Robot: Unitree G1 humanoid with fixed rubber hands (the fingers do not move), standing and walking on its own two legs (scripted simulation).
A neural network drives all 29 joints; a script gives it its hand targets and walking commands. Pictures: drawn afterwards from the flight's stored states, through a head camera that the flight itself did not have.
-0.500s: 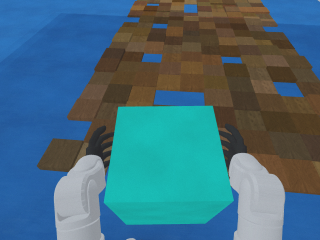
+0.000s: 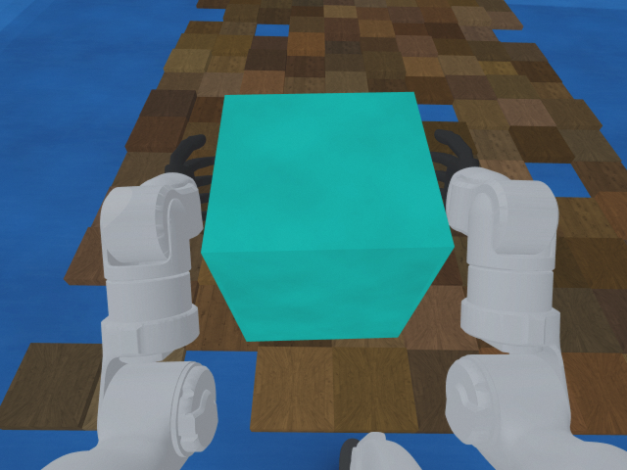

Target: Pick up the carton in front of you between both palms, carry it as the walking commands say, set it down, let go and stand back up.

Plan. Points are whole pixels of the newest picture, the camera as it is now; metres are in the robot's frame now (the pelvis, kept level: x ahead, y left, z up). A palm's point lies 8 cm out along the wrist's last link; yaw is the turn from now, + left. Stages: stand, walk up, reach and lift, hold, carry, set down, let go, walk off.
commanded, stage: carry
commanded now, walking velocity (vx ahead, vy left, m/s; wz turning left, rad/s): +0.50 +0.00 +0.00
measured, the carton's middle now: (321, 230) +0.39 -0.01 +0.10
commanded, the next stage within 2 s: none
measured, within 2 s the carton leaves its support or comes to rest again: neither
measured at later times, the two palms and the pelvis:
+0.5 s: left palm (212, 50) +0.75 +0.15 +0.14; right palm (386, 50) +0.75 -0.15 +0.15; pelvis +0.35 +0.00 +0.01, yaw -1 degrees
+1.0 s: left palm out of the picture +1.06 +0.11 +0.20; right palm out of the picture +1.07 -0.19 +0.20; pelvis +0.68 -0.03 +0.03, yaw -1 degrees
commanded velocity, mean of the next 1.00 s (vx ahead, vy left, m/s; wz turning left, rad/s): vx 0.50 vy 0.00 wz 0.00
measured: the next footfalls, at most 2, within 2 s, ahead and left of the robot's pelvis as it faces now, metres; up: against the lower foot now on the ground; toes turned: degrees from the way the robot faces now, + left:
right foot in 0.04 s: +0.20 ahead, -0.09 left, +0.00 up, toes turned -7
left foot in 0.44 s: +0.51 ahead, +0.08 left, +0.05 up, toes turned +2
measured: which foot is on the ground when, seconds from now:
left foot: down 0.00-0.08, up 0.10-0.42, down 0.44-0.88, up 0.90-1.00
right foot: up 0.00-0.02, down 0.04-0.46, up 0.48-0.84, down 0.86-1.00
